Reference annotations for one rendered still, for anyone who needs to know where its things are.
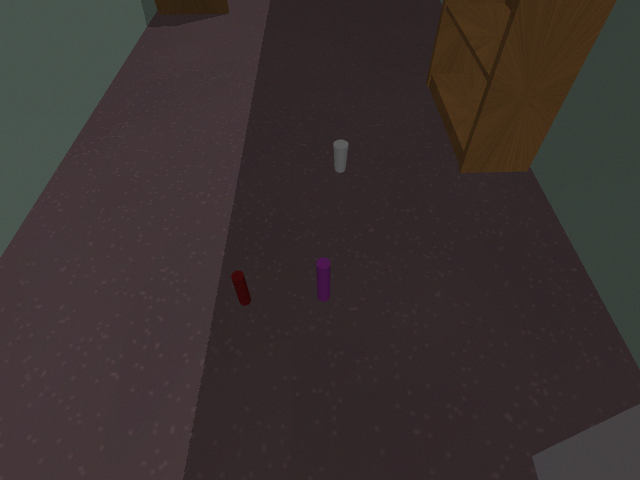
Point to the bookshelf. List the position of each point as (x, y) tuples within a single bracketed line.
[(500, 71)]

